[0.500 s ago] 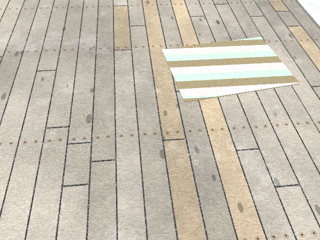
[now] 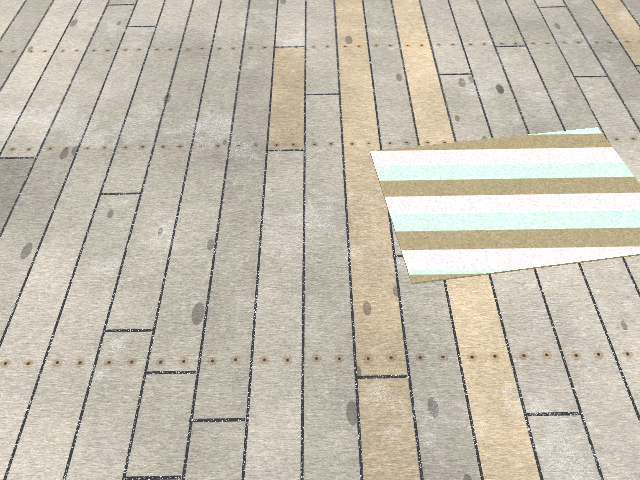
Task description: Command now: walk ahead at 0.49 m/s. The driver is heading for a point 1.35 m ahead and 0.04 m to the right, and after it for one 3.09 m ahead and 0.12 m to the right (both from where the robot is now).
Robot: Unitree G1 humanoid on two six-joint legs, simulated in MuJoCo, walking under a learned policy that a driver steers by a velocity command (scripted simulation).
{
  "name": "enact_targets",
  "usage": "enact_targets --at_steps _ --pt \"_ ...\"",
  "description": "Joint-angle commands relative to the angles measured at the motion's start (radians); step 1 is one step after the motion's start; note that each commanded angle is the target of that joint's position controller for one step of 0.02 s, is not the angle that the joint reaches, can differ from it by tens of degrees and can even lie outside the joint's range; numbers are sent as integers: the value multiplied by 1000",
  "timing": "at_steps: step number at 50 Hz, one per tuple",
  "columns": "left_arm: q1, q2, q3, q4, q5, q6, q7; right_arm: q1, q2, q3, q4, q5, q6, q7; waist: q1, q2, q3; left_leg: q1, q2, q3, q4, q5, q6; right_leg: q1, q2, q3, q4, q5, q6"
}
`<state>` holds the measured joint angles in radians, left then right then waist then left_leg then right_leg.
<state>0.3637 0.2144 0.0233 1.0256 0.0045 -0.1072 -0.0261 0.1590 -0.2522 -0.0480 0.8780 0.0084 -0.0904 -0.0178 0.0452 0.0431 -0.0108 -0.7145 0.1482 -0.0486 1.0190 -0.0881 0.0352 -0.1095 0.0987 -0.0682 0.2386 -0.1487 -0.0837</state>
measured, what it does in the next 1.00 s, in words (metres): walks ahead: left foot, then right foot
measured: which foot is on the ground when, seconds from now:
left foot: up 0.00-0.26, down 0.28-0.86, up 0.88-1.00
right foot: down 0.00-0.30, up 0.32-0.82, down 0.84-1.00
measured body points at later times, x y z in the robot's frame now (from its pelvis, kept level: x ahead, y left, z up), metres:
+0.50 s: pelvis +0.29 +0.08 +0.00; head +0.30 +0.09 +0.45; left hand +0.38 +0.34 -0.13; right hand +0.33 -0.19 -0.13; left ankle +0.30 +0.15 -0.75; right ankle +0.32 -0.09 -0.66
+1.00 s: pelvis +0.56 +0.00 -0.01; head +0.59 -0.01 +0.44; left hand +0.65 +0.26 -0.13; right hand +0.62 -0.27 -0.15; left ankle +0.51 +0.16 -0.65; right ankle +0.61 -0.08 -0.75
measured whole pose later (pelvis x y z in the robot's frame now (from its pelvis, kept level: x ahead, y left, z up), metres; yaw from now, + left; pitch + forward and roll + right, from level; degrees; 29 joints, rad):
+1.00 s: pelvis +0.56 +0.00 -0.01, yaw +0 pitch +1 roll +0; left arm 0.22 0.24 0.06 0.92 0.00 -0.10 -0.03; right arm 0.26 -0.26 -0.05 0.95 0.02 -0.09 -0.01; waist 0.01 0.04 0.02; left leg -0.49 0.08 -0.03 1.17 -0.31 0.05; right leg -0.30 0.04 -0.07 0.42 -0.15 -0.06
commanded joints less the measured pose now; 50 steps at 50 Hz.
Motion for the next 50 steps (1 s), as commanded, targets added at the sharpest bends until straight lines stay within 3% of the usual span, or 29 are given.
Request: enact_targets --at_steps 1,6,9,11,12,13,14,15,16,17,18,19,20,22,24,27,31,36,39,40,41,42,43,44,45,46,47,48,50 --pt "-19 144 23 -59 -6 -9 20 -32 -33 -6 -55 -3 -6 4 -25 -71 69 -14 4 6 -189 158 -13 -57 -278 179 -144 175 -141" --pt "87 162 27 -25 -20 6 26 -202 -23 5 -106 10 -15 28 38 -82 98 2 -46 45 -411 198 -12 77 -295 156 -114 158 -119" --pt "118 168 32 -9 -20 23 31 -262 -30 8 -143 14 -26 51 42 -92 113 -18 -62 45 -475 112 12 186 -343 169 -54 206 -112" --pt "99 182 39 -12 -20 32 35 -229 -52 1 -146 15 -33 61 6 -112 86 71 -88 62 -509 37 40 215 -356 165 10 337 -94" --pt "76 194 41 -19 -19 36 35 -163 -77 -11 -133 14 -36 61 -36 -131 41 187 -122 88 -518 13 58 208 -346 152 83 506 -81" --pt "50 187 38 -27 -14 41 34 -13 -116 -34 -88 13 -37 57 -114 -131 -46 387 -157 113 -534 23 86 171 -302 115 246 652 -59" --pt "31 159 24 -52 -2 39 33 194 -184 -59 -35 7 -36 47 -197 -93 -188 705 -64 11 -498 55 143 -5 -249 74 509 552 -25" --pt "149 37 -13 -64 -2 17 20 335 -292 -86 -6 -16 -28 43 -172 150 -362 1137 208 -450 -546 -79 309 -437 -76 27 934 84 54" --pt "153 62 -10 -43 -20 -13 13 339 -213 -62 0 -13 -25 44 -173 190 -429 1175 268 -712 -695 -137 339 -581 -40 191 1093 -398 42" --pt "48 161 17 -75 -48 -29 10 242 -152 -42 -13 -2 -26 42 -154 139 -254 1035 226 -556 -710 -142 270 -667 -108 198 1148 -350 21" --pt "-26 172 21 -98 -51 -32 15 137 -115 -29 -37 1 -24 41 -121 61 -149 862 187 -400 -735 -63 232 -649 -167 162 1109 -249 16" --pt "-79 164 29 -105 -34 -23 26 68 -70 -13 -44 -4 -23 50 -88 -26 -62 704 125 -283 -780 19 190 -602 -201 138 1039 -176 13" --pt "-39 135 31 -104 -26 -8 30 42 -69 -12 -43 -12 -28 53 -44 33 -48 616 108 -220 -814 56 191 -533 -232 147 985 -127 19" --pt "7 89 28 -88 -20 18 31 59 -61 -13 -20 -12 -33 59 -18 30 -24 526 74 -151 -863 95 204 -467 -244 135 933 -99 36" --pt "-40 94 35 -108 -19 30 37 86 -90 -18 0 -14 -36 50 -11 16 11 508 63 -99 -888 155 209 -519 -250 125 868 -41 50" --pt "-164 93 39 -152 -8 28 36 149 -111 -23 26 -13 -27 31 -40 6 35 556 60 -66 -902 179 199 -606 -254 121 690 108 67" --pt "-312 74 32 -193 -13 19 23 207 -128 -23 49 -1 -19 17 -84 11 63 593 39 -17 -918 125 167 -575 -216 86 451 257 65" --pt "-438 82 27 -244 -24 8 -2 279 -136 -31 95 8 -1 10 -116 15 105 746 97 -26 -867 114 159 -604 -194 84 321 200 43" --pt "-409 109 35 -252 -25 -2 -15 261 -153 -40 100 11 12 4 -79 32 77 802 122 -29 -785 251 136 -513 -165 63 278 91 6" --pt "-345 131 47 -237 -24 -5 -15 238 -162 -42 95 11 17 4 -39 46 36 796 109 -13 -711 410 123 -400 -133 34 266 70 -10" --pt "-202 167 70 -192 -22 -6 -10 220 -148 -37 90 8 23 4 32 38 -47 758 60 25 -546 546 99 -206 -95 4 251 78 -35" --pt "-6 235 95 -142 -15 -5 -2 216 -118 -22 69 -4 23 4 103 -20 -186 584 2 70 -277 423 63 102 -198 119 284 100 -90" --pt "118 338 120 -116 -1 2 2 334 2 15 57 -9 2 17 70 -267 -336 160 -175 97 136 -67 -16 502 -455 582 214 -36 -256" --pt "120 261 94 -115 -8 3 0 324 -33 10 75 8 -26 23 78 -287 -397 21 -201 -63 295 -476 -5 536 -500 820 72 -122 -281" --pt "24 203 76 -129 -17 1 1 225 -122 -14 47 35 -42 27 63 -226 -235 -71 -135 -70 351 -427 18 407 -464 670 62 -142 -216" --pt "-72 166 64 -154 -16 1 2 155 -131 -16 27 37 -45 22 34 -148 -140 -56 -75 -38 311 -323 28 245 -427 525 41 -81 -177" --pt "-142 122 49 -162 -8 2 -5 105 -123 -23 22 19 -36 12 3 -71 -57 -5 -38 -18 241 -246 32 87 -370 414 0 -4 -138" --pt "-167 117 46 -162 2 -3 -7 139 -100 -27 23 13 -23 7 -40 -127 -41 63 -7 -27 188 -195 28 -2 -353 355 -32 41 -137" --pt "-150 112 46 -141 1 -8 -10 182 -58 -24 36 8 2 6 -65 -130 -26 127 5 -17 136 -162 14 -81 -325 286 -82 94 -149"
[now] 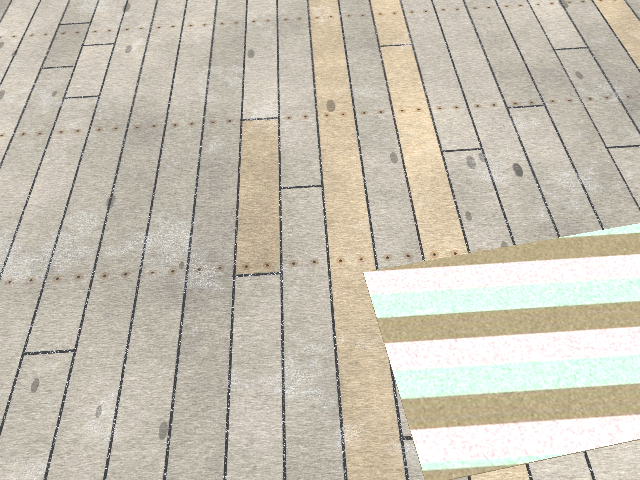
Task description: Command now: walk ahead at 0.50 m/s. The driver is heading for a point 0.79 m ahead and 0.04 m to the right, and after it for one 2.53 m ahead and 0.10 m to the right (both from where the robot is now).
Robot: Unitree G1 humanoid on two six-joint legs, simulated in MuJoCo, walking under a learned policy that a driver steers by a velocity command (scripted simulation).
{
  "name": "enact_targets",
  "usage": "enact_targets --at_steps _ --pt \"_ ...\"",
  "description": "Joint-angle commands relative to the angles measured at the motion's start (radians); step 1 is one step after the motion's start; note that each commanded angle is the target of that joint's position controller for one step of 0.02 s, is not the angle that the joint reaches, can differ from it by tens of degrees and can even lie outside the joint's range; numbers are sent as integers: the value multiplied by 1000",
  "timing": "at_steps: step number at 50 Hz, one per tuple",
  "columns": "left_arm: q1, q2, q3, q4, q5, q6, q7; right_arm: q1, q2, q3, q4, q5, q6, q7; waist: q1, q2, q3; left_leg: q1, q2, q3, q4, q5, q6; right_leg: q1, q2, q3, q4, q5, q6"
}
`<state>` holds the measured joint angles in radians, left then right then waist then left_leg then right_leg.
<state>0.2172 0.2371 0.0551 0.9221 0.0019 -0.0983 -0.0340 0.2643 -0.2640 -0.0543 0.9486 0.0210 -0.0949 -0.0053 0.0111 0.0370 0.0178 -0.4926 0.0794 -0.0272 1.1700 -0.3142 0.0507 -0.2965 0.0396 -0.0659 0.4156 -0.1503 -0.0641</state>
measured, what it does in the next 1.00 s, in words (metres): walks ahead: left foot, then right foot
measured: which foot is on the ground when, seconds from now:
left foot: up 0.00-0.38, down 0.40-0.98, up 1.00-1.00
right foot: down 0.00-0.42, up 0.44-0.94, down 0.96-1.00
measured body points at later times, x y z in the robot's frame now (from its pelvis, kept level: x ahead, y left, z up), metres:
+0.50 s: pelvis +0.28 +0.06 -0.01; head +0.31 +0.07 +0.44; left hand +0.28 +0.33 -0.16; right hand +0.43 -0.19 -0.12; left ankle +0.36 +0.15 -0.74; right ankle +0.13 -0.08 -0.65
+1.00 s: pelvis +0.56 +0.02 -0.02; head +0.59 +0.00 +0.43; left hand +0.76 +0.26 -0.12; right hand +0.52 -0.25 -0.17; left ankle +0.37 +0.15 -0.71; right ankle +0.67 -0.08 -0.74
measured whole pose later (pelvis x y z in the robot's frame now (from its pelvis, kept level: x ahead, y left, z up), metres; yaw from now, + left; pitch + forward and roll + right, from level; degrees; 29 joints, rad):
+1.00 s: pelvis +0.56 +0.02 -0.02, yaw +0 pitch +2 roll +1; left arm 0.02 0.23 0.06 0.86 0.00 -0.10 -0.03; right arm 0.38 -0.25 -0.06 1.03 0.01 -0.06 -0.01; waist -0.05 0.01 0.03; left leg -0.07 0.02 0.01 0.69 -0.46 0.00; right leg -0.50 -0.01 -0.05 0.56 -0.10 -0.07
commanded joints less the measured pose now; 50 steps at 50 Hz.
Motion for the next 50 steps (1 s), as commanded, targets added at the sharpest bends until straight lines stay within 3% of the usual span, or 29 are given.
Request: enact_targets --at_steps 1,3,5,9,14,17,18,19,20,21,22,23,24,25,26,28,31,33,37,41,43,45,46,47,48,49,50 --pt "10 100 17 -28 5 -20 2 63 -45 -21 -38 -4 14 -10 -36 -105 -39 -105 78 -34 -39 91 -5 91 -254 254 -276 112 -169" --pt "45 131 23 -13 4 -21 15 -11 -53 -25 -66 -12 19 -13 -25 -90 -6 -184 84 -31 -139 175 -25 108 -261 224 -295 186 -177" --pt "84 134 22 2 1 -14 27 -82 -47 -26 -89 -18 17 -10 -8 -84 5 -230 79 -26 -254 277 -37 146 -252 195 -299 210 -163" --pt "139 146 22 23 -9 -6 37 -216 -23 -16 -126 -11 9 4 33 -94 31 -199 43 9 -479 426 -37 182 -229 137 -312 183 -134" --pt "221 152 27 68 -17 14 43 -348 -26 -6 -177 -1 -2 31 72 -91 78 -233 15 20 -614 373 -19 335 -281 137 -260 191 -129" --pt "206 168 37 76 -21 27 48 -330 -51 -11 -189 2 -12 46 37 -111 58 -156 -10 35 -658 269 18 396 -312 141 -183 327 -108" --pt "185 179 40 71 -21 30 49 -275 -73 -21 -177 0 -14 46 2 -126 21 -57 -40 59 -667 241 34 395 -305 130 -122 478 -96" --pt "159 176 38 66 -22 35 49 -156 -104 -40 -142 -3 -15 43 -64 -126 -49 115 -77 91 -686 248 58 370 -268 97 13 634 -75" --pt "150 149 27 53 -14 37 48 27 -159 -65 -88 -8 -14 35 -138 -99 -168 394 -45 52 -660 278 96 244 -212 58 234 602 -43" --pt "241 57 -2 32 -1 24 41 184 -261 -90 -61 -30 -11 26 -132 98 -342 814 220 -335 -665 225 231 -130 -85 11 636 215 21" --pt "266 21 -17 47 -13 -3 32 205 -226 -76 -48 -16 -6 30 -121 240 -440 934 337 -706 -842 97 319 -347 26 119 862 -405 41" --pt "182 125 10 30 -40 -23 27 134 -159 -53 -60 -8 -7 30 -123 161 -314 834 298 -611 -864 25 261 -452 -45 188 954 -386 17" --pt "95 146 14 3 -52 -32 27 47 -120 -41 -82 -10 -7 26 -103 100 -197 684 262 -460 -881 59 219 -471 -99 158 939 -300 1" --pt "53 136 17 -3 -43 -29 34 -27 -92 -31 -91 -18 -8 30 -69 21 -112 521 220 -348 -921 137 197 -431 -143 134 868 -217 2" --pt "58 127 26 -1 -27 -16 41 -65 -66 -22 -95 -28 -13 33 -32 20 -72 412 187 -279 -958 183 180 -370 -177 138 803 -162 2" --pt "108 74 23 12 -21 10 44 -65 -66 -22 -80 -30 -17 38 8 47 -56 316 163 -209 -1005 252 189 -290 -194 135 738 -129 13" --pt "35 77 29 -13 -14 27 50 -18 -101 -29 -55 -28 -22 23 6 20 -8 298 149 -139 -1050 315 196 -362 -202 125 615 -20 38" --pt "-34 72 29 -37 -5 25 47 17 -114 -31 -40 -26 -16 12 -8 16 3 332 142 -106 -1058 344 184 -408 -198 120 497 94 50" --pt "-171 54 21 -73 -11 17 33 75 -116 -29 -16 -14 -9 0 -50 18 32 360 108 -37 -1069 327 149 -377 -160 84 273 256 52" --pt "-283 53 11 -113 -20 11 15 147 -125 -33 25 -7 3 -3 -87 19 67 474 145 -33 -1036 320 145 -395 -136 72 158 235 44" --pt "-312 62 10 -133 -23 4 3 159 -132 -39 38 -4 13 -6 -84 25 76 538 176 -43 -998 352 138 -401 -131 76 122 176 25" --pt "-284 85 16 -135 -24 -3 -5 145 -144 -45 42 -1 22 -10 -56 41 56 576 194 -46 -943 457 121 -334 -110 62 95 101 -1" --pt "-229 106 26 -123 -23 -6 -5 124 -153 -48 38 -1 26 -11 -20 57 20 577 187 -35 -880 606 109 -236 -82 37 84 73 -17" --pt "-108 137 45 -86 -19 -7 -2 100 -146 -45 33 0 31 -11 46 53 -52 553 147 3 -740 763 87 -63 -45 4 63 80 -41" --pt "79 195 71 -32 -14 -7 5 95 -118 -32 20 -7 33 -10 117 22 -176 417 91 43 -511 717 53 224 -89 56 97 110 -83" --pt "218 302 94 -10 12 -3 14 185 -28 -4 -2 -24 20 -5 103 -186 -339 48 -51 89 -108 327 -23 625 -357 447 88 161 -221" --pt "223 265 78 -1 4 2 10 217 0 10 17 -13 -4 1 89 -314 -437 -137 -159 -31 109 -280 -49 715 -473 770 -68 219 -317"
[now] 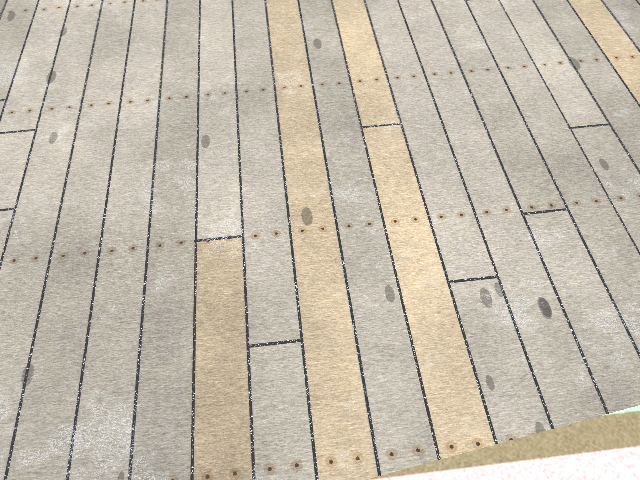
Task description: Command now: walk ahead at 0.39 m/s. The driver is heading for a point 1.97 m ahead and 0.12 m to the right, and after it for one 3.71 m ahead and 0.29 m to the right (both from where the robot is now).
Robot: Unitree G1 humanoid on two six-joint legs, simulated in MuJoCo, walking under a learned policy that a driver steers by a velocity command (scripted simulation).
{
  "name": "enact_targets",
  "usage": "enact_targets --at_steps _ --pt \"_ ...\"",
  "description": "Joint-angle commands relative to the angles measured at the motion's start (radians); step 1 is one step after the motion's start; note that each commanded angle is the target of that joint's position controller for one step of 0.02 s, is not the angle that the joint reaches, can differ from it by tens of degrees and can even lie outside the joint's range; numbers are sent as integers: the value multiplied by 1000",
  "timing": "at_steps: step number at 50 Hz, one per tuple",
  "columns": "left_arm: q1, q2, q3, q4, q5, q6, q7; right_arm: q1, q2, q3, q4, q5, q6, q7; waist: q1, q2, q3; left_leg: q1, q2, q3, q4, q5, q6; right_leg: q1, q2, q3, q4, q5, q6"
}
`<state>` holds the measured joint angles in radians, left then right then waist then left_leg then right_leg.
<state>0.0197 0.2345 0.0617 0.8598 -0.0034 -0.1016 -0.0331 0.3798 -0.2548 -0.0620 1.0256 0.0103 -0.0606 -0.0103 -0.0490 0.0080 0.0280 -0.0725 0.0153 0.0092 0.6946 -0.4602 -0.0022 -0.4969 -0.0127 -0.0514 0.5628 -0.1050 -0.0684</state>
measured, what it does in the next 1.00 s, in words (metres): walks ahead: left foot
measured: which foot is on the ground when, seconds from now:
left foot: up 0.00-0.36, down 0.38-1.00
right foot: down 0.00-1.00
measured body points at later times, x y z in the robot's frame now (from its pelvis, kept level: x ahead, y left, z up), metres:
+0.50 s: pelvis +0.15 +0.00 +0.01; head +0.16 +0.02 +0.46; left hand +0.22 +0.25 -0.13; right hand +0.26 -0.25 -0.11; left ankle +0.21 +0.12 -0.72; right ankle +0.11 -0.10 -0.72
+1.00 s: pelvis +0.20 +0.02 +0.00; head +0.19 +0.03 +0.45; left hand +0.17 +0.28 -0.15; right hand +0.28 -0.23 -0.13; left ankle +0.21 +0.12 -0.72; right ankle +0.11 -0.10 -0.72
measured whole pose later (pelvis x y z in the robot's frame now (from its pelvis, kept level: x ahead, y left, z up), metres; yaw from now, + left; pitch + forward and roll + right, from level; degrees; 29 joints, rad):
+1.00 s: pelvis +0.20 +0.02 +0.00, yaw +0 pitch -1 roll +0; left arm 0.36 0.22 0.05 1.11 -0.02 -0.05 0.03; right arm 0.17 -0.21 -0.07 1.06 0.03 -0.05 -0.01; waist 0.02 -0.02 -0.01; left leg -0.33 -0.01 0.04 0.68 -0.37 0.07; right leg -0.11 -0.03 -0.03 0.57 -0.45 0.01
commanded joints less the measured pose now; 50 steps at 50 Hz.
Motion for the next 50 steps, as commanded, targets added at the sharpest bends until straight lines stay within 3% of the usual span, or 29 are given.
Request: enact_targets --at_steps 1,2,3,4,5,6,8,10,13,16,18,19,20,21,22,23,24,26,31,39,40,42,44,46,47,49,50 --pt "344 197 48 45 1 4 10 28 -110 -9 -69 20 -54 9 149 -194 -327 -626 -31 -135 682 -127 16 804 -379 617 -205 258 -260" --pt "251 154 34 22 3 5 12 -38 -123 -12 -85 27 -57 6 122 -134 -226 -627 19 -103 664 -60 22 653 -342 441 -197 407 -221" --pt "180 120 21 15 5 3 8 -72 -112 -16 -85 16 -49 -2 86 -54 -155 -583 61 -75 592 0 16 504 -292 323 -219 502 -190" --pt "151 94 12 17 13 1 5 -88 -107 -25 -91 1 -32 -13 58 -52 -109 -519 87 -63 527 40 20 388 -249 253 -255 555 -163" --pt "138 98 11 27 25 0 5 -43 -73 -21 -82 2 -16 -15 26 -99 -110 -443 96 -70 490 55 11 316 -255 222 -272 598 -182" --pt "134 89 8 36 27 -2 6 -14 -44 -16 -70 -2 -4 -18 10 -91 -105 -400 95 -64 438 73 1 270 -240 186 -285 643 -189" --pt "129 109 9 53 30 -1 19 -41 -31 -15 -81 -4 5 -23 -8 -90 -102 -389 84 -47 297 146 -9 250 -206 120 -298 686 -178" --pt "115 127 10 58 23 7 32 -97 -27 -9 -95 -11 10 -22 0 -85 -123 -343 80 -36 130 259 -14 247 -186 71 -296 693 -159" --pt "149 145 10 87 19 21 40 -167 -39 -9 -104 -8 24 -18 30 -94 -141 -282 60 -28 2 365 -18 273 -186 69 -304 588 -148" --pt "155 134 5 111 12 35 42 -216 -59 -14 -111 -10 34 -18 38 -93 -100 -258 52 -34 -92 348 -1 283 -196 103 -289 399 -138" --pt "146 115 -3 120 -5 43 45 -201 -64 -19 -98 -22 31 -17 12 -72 -85 -169 38 -20 -239 433 25 269 -160 109 -230 235 -92" --pt "189 93 -9 131 0 44 45 -193 -97 -26 -94 -31 29 -19 22 -26 -88 -102 78 -62 -290 606 42 256 -118 104 -189 126 -47" --pt "257 77 -12 139 21 41 44 -198 -148 -34 -99 -30 30 -24 78 57 -112 -14 145 -118 -255 785 71 207 -47 67 -135 -30 -6" --pt "341 43 -16 162 21 45 48 -224 -131 -28 -90 -24 37 -26 129 157 -128 2 180 -153 -242 740 133 175 -2 34 -143 -182 27" --pt "302 48 -19 159 19 56 55 -255 -77 -20 -89 -13 42 -18 109 148 -109 -68 156 -153 -261 577 128 224 -5 25 -163 -177 42" --pt "253 83 -12 155 13 69 60 -276 -56 -16 -93 -10 44 -13 89 102 -71 -115 117 -127 -272 497 101 226 -4 22 -163 -172 44" --pt "230 90 -9 154 7 81 65 -284 -64 -16 -91 -15 42 -10 82 82 -60 -127 97 -110 -263 495 82 234 -8 24 -159 -151 41" --pt "231 91 -9 159 12 94 68 -273 -76 -18 -75 -14 32 -10 79 70 -72 -113 84 -95 -249 536 77 250 -19 33 -158 -114 41" --pt "224 87 -7 181 6 92 67 -268 -70 -16 -44 -9 32 -15 65 26 -100 -62 72 -77 -205 663 87 280 -31 36 -138 -7 48" --pt "246 71 -11 219 8 102 72 -293 -62 -15 -17 -8 50 -17 64 -4 -62 -77 54 -62 -213 577 85 279 -33 31 -143 -47 55" --pt "271 61 -13 233 7 103 72 -278 -52 -13 -3 -8 53 -17 67 -2 -76 -72 42 -52 -220 458 83 285 -26 22 -153 -143 52" --pt "270 81 -7 233 -3 104 75 -269 -69 -21 4 5 60 -20 59 -21 -17 -126 9 -33 -215 57 88 225 -22 29 -156 -407 20" --pt "277 87 -6 219 -12 90 79 -279 -71 -23 -4 8 48 -21 63 -29 74 -233 2 -43 -220 -163 94 179 -53 79 -178 -571 -19" --pt "340 107 1 225 -21 62 76 -297 -51 -19 -15 10 20 -12 83 -49 118 -321 -5 -27 -163 -138 90 206 -116 180 -213 -626 -66" --pt "376 123 5 233 -25 50 76 -321 -42 -18 -29 16 3 -4 96 -89 139 -395 -14 -10 -107 -87 85 255 -166 250 -255 -640 -95" --pt "379 162 18 236 -26 30 69 -343 -11 -10 -50 22 -27 12 83 -188 170 -493 -19 54 26 83 83 345 -310 424 -319 -532 -154" --pt "372 148 16 230 -25 21 65 -343 -21 -12 -53 18 -36 19 75 -175 163 -489 -4 47 24 94 92 359 -326 420 -295 -402 -155"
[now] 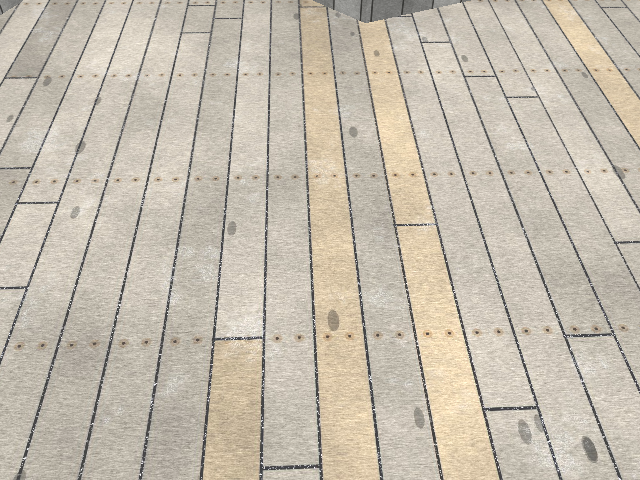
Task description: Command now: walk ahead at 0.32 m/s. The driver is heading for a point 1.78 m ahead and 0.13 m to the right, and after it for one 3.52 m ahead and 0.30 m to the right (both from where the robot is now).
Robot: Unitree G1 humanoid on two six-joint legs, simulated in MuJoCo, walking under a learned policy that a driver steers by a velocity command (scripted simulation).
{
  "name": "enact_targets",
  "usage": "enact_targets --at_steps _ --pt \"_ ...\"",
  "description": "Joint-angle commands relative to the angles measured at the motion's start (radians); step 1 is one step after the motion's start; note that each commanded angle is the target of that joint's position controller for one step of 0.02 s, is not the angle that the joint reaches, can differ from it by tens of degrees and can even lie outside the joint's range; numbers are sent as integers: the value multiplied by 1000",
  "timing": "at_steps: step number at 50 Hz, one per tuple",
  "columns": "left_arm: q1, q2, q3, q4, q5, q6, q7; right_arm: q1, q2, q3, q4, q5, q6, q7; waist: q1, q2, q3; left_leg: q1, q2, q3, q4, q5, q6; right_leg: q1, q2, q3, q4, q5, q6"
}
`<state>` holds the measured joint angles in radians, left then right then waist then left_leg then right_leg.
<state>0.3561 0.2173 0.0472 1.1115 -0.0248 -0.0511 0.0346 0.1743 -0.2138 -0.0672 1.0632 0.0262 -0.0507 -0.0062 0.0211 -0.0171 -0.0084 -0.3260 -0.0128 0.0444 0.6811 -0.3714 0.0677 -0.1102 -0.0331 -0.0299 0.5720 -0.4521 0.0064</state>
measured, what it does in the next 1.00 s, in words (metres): walks ahead: right foot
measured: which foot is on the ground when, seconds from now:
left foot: down 0.00-0.56, up 0.58-1.00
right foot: down 0.00-0.08, up 0.10-0.52, down 0.54-1.00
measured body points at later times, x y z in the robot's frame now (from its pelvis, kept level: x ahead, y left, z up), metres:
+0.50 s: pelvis +0.19 -0.01 +0.01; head +0.22 -0.02 +0.45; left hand +0.42 +0.21 -0.09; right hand +0.10 -0.26 -0.14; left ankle +0.03 +0.11 -0.72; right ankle +0.37 -0.14 -0.70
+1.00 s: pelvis +0.46 -0.05 +0.02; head +0.48 -0.05 +0.47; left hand +0.43 +0.21 -0.12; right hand +0.65 -0.29 -0.09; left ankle +0.66 +0.12 -0.67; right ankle +0.37 -0.14 -0.72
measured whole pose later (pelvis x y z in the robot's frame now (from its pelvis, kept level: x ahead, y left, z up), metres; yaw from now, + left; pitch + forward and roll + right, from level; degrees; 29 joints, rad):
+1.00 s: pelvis +0.46 -0.05 +0.02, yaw +0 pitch +2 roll -2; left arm 0.37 0.23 0.05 1.04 -0.01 -0.09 0.00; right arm 0.03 -0.25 -0.07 0.91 0.02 -0.08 0.01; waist 0.08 0.04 0.00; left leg -0.67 0.12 -0.02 0.61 0.09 0.02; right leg 0.03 0.06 -0.06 0.18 -0.24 -0.04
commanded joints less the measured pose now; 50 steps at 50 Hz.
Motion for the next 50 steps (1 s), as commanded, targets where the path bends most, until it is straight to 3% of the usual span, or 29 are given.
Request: enact_targets --at_steps 1,2,3,4,5,6,7,8,11,15,17,20,23,25,26,27,28,29,30,31,32,33,34,35,36,38,42,46,50 --pt "21 155 28 -29 -4 -34 -8 -104 -64 -9 -83 3 -52 19 -17 -133 179 -181 23 18 -4 10 32 -29 -289 356 -268 47 -214" --pt "-17 153 27 -45 -4 -34 -14 -22 -67 -15 -56 7 -53 22 -60 -115 150 -41 10 26 -74 26 43 -87 -247 285 -218 124 -183" --pt "-86 152 25 -73 -2 -35 -18 108 -98 -32 -13 8 -52 22 -126 -75 106 176 5 -10 -153 68 66 -202 -170 183 -104 286 -136" --pt "-128 104 12 -116 -2 -45 -18 238 -205 -66 23 9 -56 22 -161 144 61 367 146 -298 -290 68 150 -382 -5 -6 230 401 -47" --pt "-131 72 5 -137 2 -61 -14 361 -245 -71 45 2 -54 30 -193 344 -21 550 363 -702 -466 113 274 -599 82 -3 589 14 -7" --pt "-156 103 15 -153 -13 -73 -22 289 -152 -31 31 -12 -65 31 -138 203 5 526 397 -717 -452 160 256 -694 32 113 732 -76 -41" --pt "-151 96 16 -149 -29 -75 -30 228 -109 -15 9 -19 -69 31 -102 136 29 487 370 -589 -429 210 222 -715 -11 123 781 -18 -72" --pt "-149 90 18 -142 -25 -76 -34 198 -91 -3 -4 -20 -71 35 -79 65 49 441 325 -463 -433 301 185 -706 -49 115 732 63 -87" --pt "-151 89 37 -143 -11 -50 -34 171 -77 15 -12 -25 -59 26 -37 83 69 326 251 -283 -500 347 137 -608 -98 74 555 190 -73" --pt "-298 47 28 -198 4 -33 -34 214 -137 9 -12 -29 -48 -5 -57 69 111 269 227 -191 -560 375 133 -606 -81 28 279 326 -18" --pt "-375 38 20 -223 2 -33 -41 227 -152 4 -16 -29 -46 -11 -73 86 121 240 217 -154 -579 362 125 -558 -59 10 148 409 -13" --pt "-455 54 14 -249 -3 -33 -55 270 -152 -3 -3 -16 -45 -11 -91 94 143 254 231 -125 -587 344 122 -520 -42 -4 52 465 -25" --pt "-493 77 15 -276 -6 -40 -70 278 -154 -11 6 -8 -38 -12 -77 94 153 344 274 -116 -548 401 106 -520 -41 12 -9 437 -62" --pt "-440 115 31 -273 -5 -45 -76 251 -175 -20 -3 -9 -31 -11 -29 113 102 384 282 -96 -459 619 86 -406 -8 -11 -32 386 -92" --pt "-351 144 48 -251 -3 -46 -74 234 -182 -22 -8 -10 -25 -12 24 126 38 380 264 -69 -345 803 69 -271 28 -39 -33 370 -111" --pt "-174 185 73 -196 -4 -43 -68 222 -166 -15 -16 -14 -19 -12 105 119 -63 315 214 -31 -142 885 41 -45 54 -55 -32 366 -138" --pt "16 257 95 -155 6 -40 -59 228 -136 0 -41 -30 -17 -10 161 17 -203 86 155 5 186 623 3 268 -122 158 -22 305 -198" --pt "85 310 98 -131 19 -37 -65 350 11 38 -48 -20 -39 0 79 -265 -356 -253 -41 -38 537 -109 -53 526 -354 685 -206 11 -350" --pt "45 224 70 -138 11 -44 -69 271 -77 18 -48 6 -65 5 104 -189 -307 -361 -12 -177 679 -185 -28 476 -337 785 -312 -95 -316" --pt "-56 181 56 -157 7 -51 -68 179 -133 3 -84 28 -79 7 82 -150 -159 -441 41 -152 710 -109 -6 345 -317 638 -322 -40 -272" --pt "-145 152 43 -181 13 -58 -69 128 -146 0 -97 23 -85 -1 49 -52 -93 -399 98 -131 667 -8 3 190 -285 511 -341 84 -249" --pt "-201 126 35 -187 28 -63 -73 111 -143 -10 -98 6 -79 -10 12 -16 -45 -346 135 -121 608 60 5 52 -253 417 -368 177 -236" --pt "-222 108 29 -185 39 -68 -76 140 -125 -13 -94 -1 -64 -13 -25 -41 -41 -273 166 -133 568 94 8 -32 -229 359 -391 228 -231" --pt "-212 88 23 -175 38 -71 -80 156 -107 -13 -89 -4 -52 -14 -36 -41 -30 -236 173 -132 536 98 9 -70 -203 305 -403 298 -228" --pt "-199 101 24 -165 34 -69 -76 168 -85 -12 -91 -2 -41 -15 -53 -55 -23 -236 180 -126 495 101 3 -96 -200 280 -430 272 -239" --pt "-165 143 30 -156 34 -69 -59 98 -99 -17 -118 -6 -27 -19 -47 -41 27 -294 191 -118 408 161 -22 -130 -204 253 -477 264 -255" --pt "-73 156 31 -138 27 -61 -33 -45 -106 -22 -166 -22 -30 -13 -11 -21 58 -409 179 -104 179 376 -55 -48 -181 180 -489 361 -228" --pt "4 159 28 -120 17 -54 -26 -178 -80 -9 -202 -14 -38 4 33 -29 75 -371 136 -57 -16 502 -56 -1 -155 107 -486 403 -199" --pt "78 167 33 -91 13 -36 -25 -289 -78 4 -247 -5 -46 28 68 -29 109 -402 112 -43 -124 452 -47 135 -194 94 -435 448 -199"
Velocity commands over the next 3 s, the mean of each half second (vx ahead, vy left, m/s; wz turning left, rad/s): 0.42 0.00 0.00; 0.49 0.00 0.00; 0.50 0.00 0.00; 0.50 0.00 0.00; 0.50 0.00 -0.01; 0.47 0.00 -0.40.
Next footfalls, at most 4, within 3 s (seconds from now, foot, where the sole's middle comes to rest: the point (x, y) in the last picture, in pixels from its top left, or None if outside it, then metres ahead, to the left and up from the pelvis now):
0.54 right None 0.41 -0.14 -0.76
1.14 left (294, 395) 0.73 0.10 -0.76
1.68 right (392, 291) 1.04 -0.15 -0.76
2.24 left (307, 204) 1.36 0.09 -0.76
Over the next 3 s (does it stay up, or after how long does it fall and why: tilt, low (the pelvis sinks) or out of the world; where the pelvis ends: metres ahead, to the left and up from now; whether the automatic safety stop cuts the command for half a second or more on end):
stays up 1.60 -0.08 0.01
